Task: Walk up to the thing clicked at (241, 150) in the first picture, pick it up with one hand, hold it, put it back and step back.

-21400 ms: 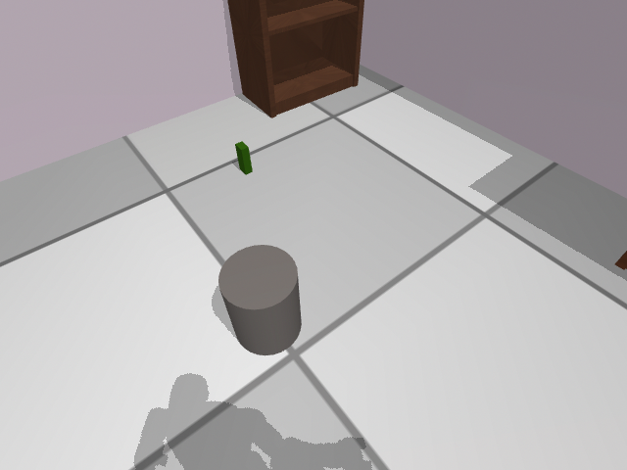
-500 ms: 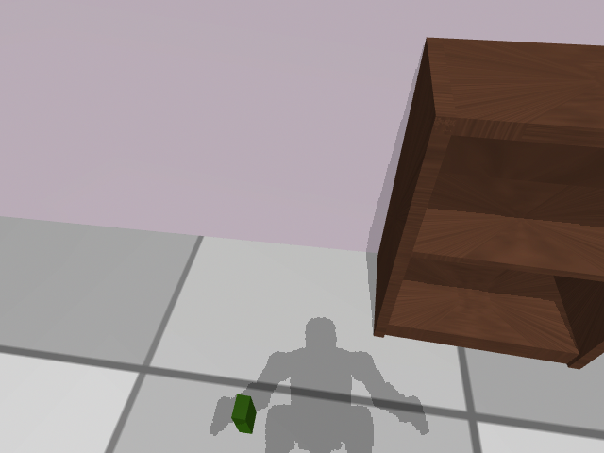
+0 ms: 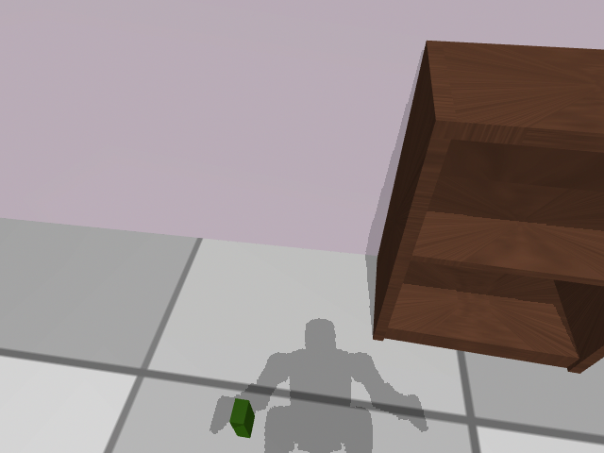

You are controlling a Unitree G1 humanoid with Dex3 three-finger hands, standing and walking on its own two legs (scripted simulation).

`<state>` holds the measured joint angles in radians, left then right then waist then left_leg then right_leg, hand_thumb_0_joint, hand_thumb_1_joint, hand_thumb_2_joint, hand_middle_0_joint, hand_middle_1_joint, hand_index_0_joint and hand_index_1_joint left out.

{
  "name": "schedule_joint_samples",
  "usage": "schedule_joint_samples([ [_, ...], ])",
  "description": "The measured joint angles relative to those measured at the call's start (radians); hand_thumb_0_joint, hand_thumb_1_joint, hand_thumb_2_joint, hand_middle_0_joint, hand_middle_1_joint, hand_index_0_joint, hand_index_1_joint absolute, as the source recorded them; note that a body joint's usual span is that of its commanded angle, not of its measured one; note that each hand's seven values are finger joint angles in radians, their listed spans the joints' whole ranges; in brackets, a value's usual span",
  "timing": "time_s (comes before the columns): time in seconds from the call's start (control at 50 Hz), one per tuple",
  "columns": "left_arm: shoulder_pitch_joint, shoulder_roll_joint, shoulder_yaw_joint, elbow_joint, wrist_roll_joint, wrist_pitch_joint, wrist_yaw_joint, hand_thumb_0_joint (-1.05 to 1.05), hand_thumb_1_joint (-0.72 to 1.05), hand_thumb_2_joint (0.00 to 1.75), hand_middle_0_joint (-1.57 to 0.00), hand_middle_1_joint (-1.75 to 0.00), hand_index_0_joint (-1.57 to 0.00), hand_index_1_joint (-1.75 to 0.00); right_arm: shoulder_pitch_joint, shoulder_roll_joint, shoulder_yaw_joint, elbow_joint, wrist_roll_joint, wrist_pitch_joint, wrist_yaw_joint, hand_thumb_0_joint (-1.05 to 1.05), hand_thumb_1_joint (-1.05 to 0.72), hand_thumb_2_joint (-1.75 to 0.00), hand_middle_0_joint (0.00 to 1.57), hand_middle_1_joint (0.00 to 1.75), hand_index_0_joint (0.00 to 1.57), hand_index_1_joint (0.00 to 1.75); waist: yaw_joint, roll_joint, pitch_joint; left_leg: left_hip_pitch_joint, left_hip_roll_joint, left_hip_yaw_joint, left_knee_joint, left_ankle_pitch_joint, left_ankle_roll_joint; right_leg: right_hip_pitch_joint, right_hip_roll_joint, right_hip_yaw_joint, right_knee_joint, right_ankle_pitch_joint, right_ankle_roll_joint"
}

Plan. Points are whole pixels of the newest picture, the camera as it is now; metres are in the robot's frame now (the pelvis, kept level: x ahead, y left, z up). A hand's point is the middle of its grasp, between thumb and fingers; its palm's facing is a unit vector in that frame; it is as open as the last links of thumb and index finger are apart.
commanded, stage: stand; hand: left
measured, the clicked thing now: (243, 418) +0.36 +0.21 -0.71
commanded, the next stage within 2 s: go down in 0.46 s
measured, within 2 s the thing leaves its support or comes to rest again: neither
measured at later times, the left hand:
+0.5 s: hand out of the picture +0.07 +0.26 -0.16, palm faces -0.03 -0.94 -0.33, open 7.4 cm
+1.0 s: hand out of the picture +0.15 +0.28 -0.19, palm faces +0.06 -0.95 -0.32, open 15.1 cm
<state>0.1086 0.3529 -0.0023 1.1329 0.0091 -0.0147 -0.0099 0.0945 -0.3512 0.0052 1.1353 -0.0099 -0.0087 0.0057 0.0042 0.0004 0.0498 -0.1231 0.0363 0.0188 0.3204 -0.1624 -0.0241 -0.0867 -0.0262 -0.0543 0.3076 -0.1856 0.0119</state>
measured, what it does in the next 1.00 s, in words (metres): stands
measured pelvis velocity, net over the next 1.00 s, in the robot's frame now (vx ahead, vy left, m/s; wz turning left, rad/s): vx -0.01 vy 0.01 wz -0.02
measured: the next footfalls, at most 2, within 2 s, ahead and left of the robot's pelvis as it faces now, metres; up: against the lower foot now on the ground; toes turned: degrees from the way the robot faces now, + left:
none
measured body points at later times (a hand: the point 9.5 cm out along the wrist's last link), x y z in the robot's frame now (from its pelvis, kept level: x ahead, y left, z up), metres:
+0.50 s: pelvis +0.00 +0.00 +0.00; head +0.01 +0.01 +0.45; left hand +0.07 +0.31 -0.14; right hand +0.08 -0.30 -0.13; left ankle +0.01 +0.13 -0.75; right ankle -0.01 -0.12 -0.75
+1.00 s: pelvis -0.01 +0.01 -0.05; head +0.06 +0.02 +0.39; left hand +0.15 +0.33 -0.17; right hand +0.09 -0.26 -0.16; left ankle +0.01 +0.13 -0.75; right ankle -0.01 -0.12 -0.75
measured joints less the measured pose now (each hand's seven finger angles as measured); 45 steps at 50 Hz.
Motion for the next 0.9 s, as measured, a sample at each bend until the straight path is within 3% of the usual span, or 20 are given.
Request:
schedule_joint_samples([
  [0.58,0.01,0.0,0.003,-0.003,0.002,0.004,0.0,0.0,0.9,0.9,-0.2,-0.3,-0.2,-0.3,0.007,0.003,0.001,-0.002,-0.001,0.0,-0.003,0.0,-0.9,-0.9,0.21,0.3,0.2,0.29,0.001,-0.003,0.002,0.006,-0.006,0.008,-0.001,-0.006,0.007,0.005,-0.006,0.008,-0.005,-0.002,0.007],
  [0.64,-0.011,-0.016,0.033,-0.068,-0.024,-0.013,0.016,0.0,0.86,0.86,-0.17,-0.26,-0.16,-0.26,0.058,0.01,0.002,-0.141,0.043,-0.017,-0.031,0.0,-0.92,-0.91,0.2,0.3,0.2,0.29,-0.001,-0.002,0.007,-0.066,-0.009,0.0,0.057,-0.024,0.011,-0.066,-0.011,0.002,0.059,-0.025,0.006],
  [0.68,-0.075,-0.022,0.066,-0.05,-0.016,-0.018,0.014,0.0,0.79,0.79,-0.14,-0.22,-0.13,-0.22,0.075,0.027,0.0,-0.211,0.054,-0.028,-0.04,0.0,-0.93,-0.91,0.2,0.3,0.2,0.29,-0.005,-0.004,0.012,-0.127,-0.008,-0.005,0.106,-0.037,0.011,-0.126,-0.011,-0.001,0.107,-0.04,0.004],
  [0.76,-0.166,-0.005,0.149,-0.043,0.033,-0.007,-0.011,0.0,0.6,0.61,-0.09,-0.15,-0.08,-0.15,0.098,0.078,-0.015,-0.304,0.038,-0.036,-0.039,0.0,-0.95,-0.92,0.2,0.3,0.2,0.29,-0.014,-0.023,-0.009,-0.255,0.001,-0.001,0.212,-0.075,0.008,-0.259,-0.007,0.007,0.218,-0.077,-0.001],
  [0.9,-0.133,0.009,0.23,-0.137,0.063,0.047,-0.044,0.0,0.19,0.33,-0.07,-0.1,-0.05,-0.11,0.155,0.112,-0.024,-0.407,0.032,-0.032,-0.021,0.0,-0.93,-0.92,0.21,0.3,0.2,0.3,-0.039,-0.024,-0.062,-0.4,0.013,0.002,0.375,-0.153,0.009,-0.401,0.0,0.017,0.366,-0.144,-0.001],
])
